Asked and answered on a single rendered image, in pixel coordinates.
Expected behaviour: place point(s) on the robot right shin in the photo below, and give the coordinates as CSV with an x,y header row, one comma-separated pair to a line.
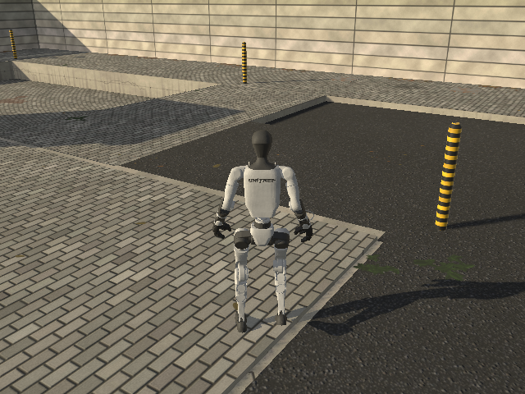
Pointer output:
x,y
280,282

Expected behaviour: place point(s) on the right robot hand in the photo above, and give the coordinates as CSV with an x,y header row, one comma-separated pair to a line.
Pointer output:
x,y
309,233

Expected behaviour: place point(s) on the left robot upper arm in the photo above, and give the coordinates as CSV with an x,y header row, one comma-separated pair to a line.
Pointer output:
x,y
231,187

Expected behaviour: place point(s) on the right robot thigh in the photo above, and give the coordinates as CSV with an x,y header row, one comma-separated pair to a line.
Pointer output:
x,y
281,240

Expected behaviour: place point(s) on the robot left forearm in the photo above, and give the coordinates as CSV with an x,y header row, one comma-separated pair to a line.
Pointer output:
x,y
221,215

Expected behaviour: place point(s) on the robot right forearm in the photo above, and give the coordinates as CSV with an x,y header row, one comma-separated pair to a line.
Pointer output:
x,y
302,217

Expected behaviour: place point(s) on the right robot upper arm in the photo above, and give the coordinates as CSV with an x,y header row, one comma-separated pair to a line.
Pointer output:
x,y
288,174

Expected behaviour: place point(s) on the left robot hand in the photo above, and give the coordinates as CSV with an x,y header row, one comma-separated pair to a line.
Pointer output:
x,y
224,227

